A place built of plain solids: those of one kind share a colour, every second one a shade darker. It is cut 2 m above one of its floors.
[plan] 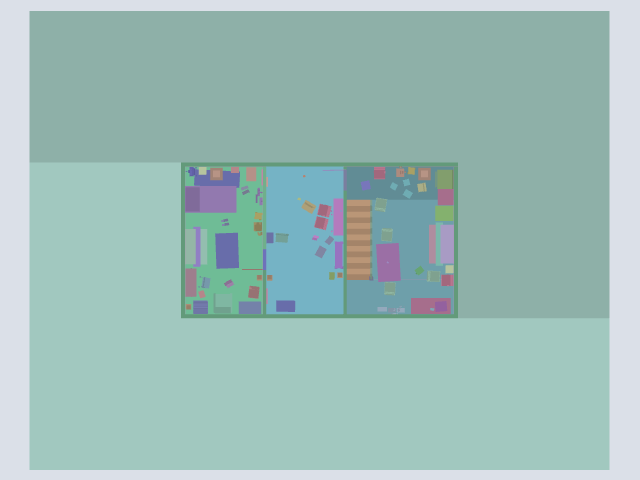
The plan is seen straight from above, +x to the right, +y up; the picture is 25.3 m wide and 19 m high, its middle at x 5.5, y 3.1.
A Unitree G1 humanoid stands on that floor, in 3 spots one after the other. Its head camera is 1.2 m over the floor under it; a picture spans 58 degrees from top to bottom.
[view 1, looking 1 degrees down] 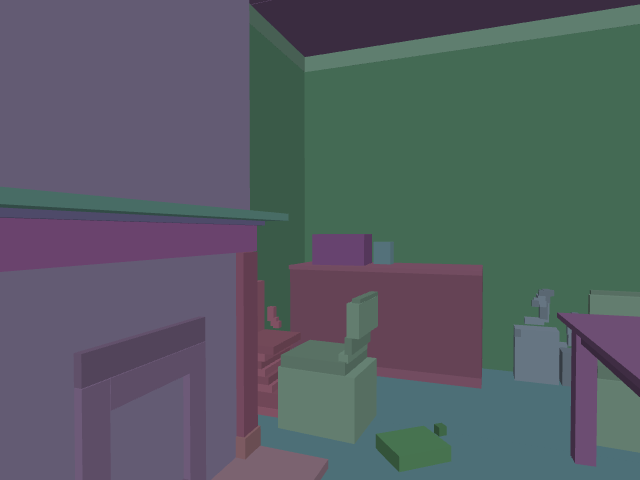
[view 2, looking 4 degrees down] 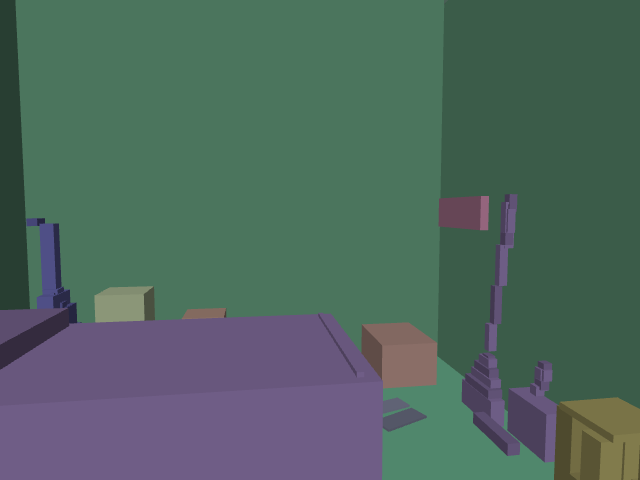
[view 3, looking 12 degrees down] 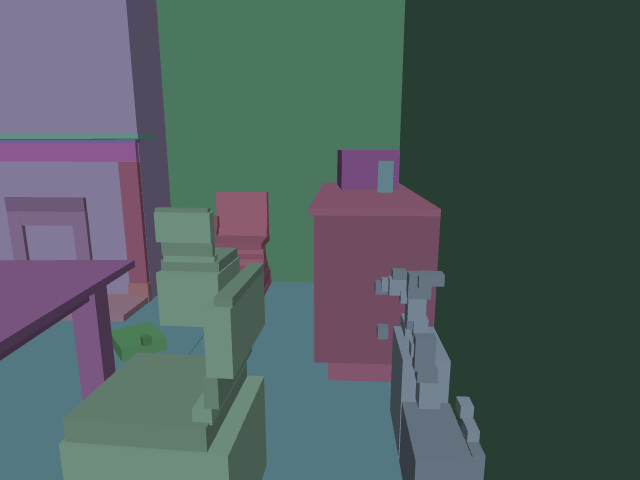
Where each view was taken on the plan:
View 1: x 9.07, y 4.22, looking -69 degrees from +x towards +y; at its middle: microwave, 3.80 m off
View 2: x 1.73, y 2.67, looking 81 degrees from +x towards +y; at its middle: wall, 3.38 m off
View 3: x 7.03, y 0.64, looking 3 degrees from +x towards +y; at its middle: counter_run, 2.13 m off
